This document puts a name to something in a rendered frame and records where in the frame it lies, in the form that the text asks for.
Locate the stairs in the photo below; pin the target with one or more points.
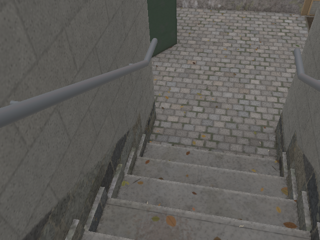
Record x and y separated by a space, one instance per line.
178 193

